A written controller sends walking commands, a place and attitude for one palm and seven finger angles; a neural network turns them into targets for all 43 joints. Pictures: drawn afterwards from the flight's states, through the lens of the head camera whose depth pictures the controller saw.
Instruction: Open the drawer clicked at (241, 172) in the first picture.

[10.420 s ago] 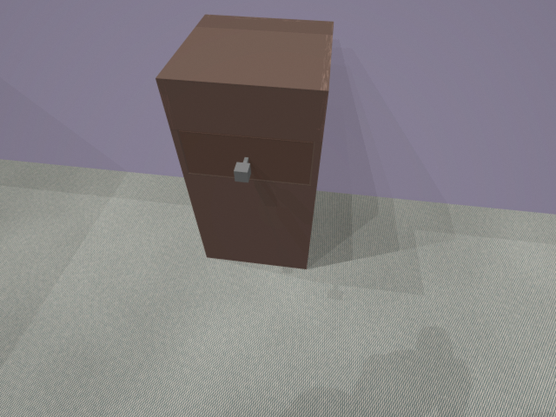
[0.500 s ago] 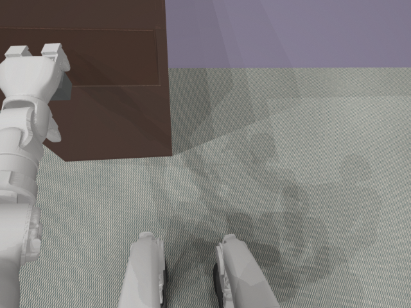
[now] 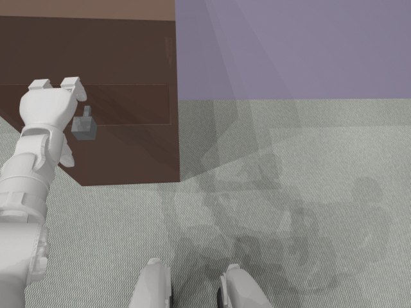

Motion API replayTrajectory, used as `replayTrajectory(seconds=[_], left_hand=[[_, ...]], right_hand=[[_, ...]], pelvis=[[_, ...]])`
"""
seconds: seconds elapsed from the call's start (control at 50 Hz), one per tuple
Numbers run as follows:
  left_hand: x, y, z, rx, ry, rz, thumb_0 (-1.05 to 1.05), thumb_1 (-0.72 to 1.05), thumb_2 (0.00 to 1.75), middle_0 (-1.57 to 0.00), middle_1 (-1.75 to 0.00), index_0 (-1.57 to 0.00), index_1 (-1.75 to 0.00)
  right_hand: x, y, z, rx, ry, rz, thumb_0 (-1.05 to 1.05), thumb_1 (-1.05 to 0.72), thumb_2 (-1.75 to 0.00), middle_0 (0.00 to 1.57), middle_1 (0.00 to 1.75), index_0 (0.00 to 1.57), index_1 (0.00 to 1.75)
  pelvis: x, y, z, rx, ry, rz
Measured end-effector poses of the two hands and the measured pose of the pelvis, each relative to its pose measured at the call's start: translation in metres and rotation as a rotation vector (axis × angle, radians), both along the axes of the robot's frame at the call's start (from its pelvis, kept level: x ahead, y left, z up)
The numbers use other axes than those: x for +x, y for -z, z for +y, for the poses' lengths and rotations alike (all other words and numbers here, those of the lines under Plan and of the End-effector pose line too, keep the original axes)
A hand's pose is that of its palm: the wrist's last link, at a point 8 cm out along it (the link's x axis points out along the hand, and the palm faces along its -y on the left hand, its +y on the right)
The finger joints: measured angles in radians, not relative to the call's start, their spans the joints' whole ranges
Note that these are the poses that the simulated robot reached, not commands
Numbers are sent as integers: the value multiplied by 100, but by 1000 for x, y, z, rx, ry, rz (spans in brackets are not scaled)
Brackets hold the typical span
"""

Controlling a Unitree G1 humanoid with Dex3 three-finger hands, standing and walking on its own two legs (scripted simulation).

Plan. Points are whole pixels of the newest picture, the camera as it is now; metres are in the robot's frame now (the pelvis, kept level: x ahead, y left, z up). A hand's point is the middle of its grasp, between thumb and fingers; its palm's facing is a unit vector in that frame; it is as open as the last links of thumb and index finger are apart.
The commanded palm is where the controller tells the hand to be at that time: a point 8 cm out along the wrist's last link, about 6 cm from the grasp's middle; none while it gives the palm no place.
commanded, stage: lift the fingers back up to retry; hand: left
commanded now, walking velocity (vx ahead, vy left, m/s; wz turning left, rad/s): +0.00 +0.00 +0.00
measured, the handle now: (85, 121) +0.53 +0.27 -0.08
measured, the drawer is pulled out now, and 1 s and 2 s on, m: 0.00 0.00 0.00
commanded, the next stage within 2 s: re-aim the fingers above the handle in 0.10 s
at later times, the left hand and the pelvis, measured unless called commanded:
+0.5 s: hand (64, 128) +0.47 +0.27 -0.01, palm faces -0.07 -0.02 -1.00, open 13.8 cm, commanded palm +0.48 +0.25 +0.04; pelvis +0.00 +0.00 +0.00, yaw +1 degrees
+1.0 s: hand (62, 127) +0.47 +0.28 -0.02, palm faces -0.05 -0.04 -1.00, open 13.8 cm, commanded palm +0.48 +0.26 +0.04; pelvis -0.01 +0.00 -0.01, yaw +0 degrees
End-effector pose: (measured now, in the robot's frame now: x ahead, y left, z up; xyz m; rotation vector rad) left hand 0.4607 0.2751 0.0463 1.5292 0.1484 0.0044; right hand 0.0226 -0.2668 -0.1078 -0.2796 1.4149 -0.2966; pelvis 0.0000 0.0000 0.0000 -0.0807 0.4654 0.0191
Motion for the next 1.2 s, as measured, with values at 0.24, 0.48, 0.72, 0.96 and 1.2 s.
replayTrajectory(seconds=[0.24, 0.48, 0.72, 0.96, 1.2], left_hand=[[-10, 8, 1, -1, 15, -43, 0, -49, 30, -32, -120, -32, -120], [-9, 5, 0, 25, -20, -23, 0, -49, 30, -32, -120, -32, -120], [4, 7, 3, 13, -12, -28, 0, -49, 30, -32, -120, -32, -120], [-8, 12, 8, 8, 9, -24, 0, -49, 30, -32, -120, -32, -120], [5, 12, 4, 15, -24, -2, 0, -49, 30, -32, -120, -32, -120]], right_hand=[[10, 3, -1, 5, -16, 3, 0, -90, -90, 20, 30, 21, 30], [7, 5, 6, 22, -13, -6, 0, -90, -90, 20, 30, 21, 30], [-15, 6, 0, -6, 10, 22, 0, -90, -90, 20, 30, 21, 30], [-18, 7, 2, -8, 8, 47, 0, -90, -90, 20, 30, 21, 30], [-4, 4, 4, -11, -5, -2, 0, -90, -90, 21, 30, 21, 30]], pelvis=[[3, 2, 3, 2, -2, 5], [-3, 1, 2, 0, -8, -5], [-7, 8, 2, 0, 5, 16], [-6, 7, 3, -4, -4, 17], [-7, 7, 5, -9, -5, 19]])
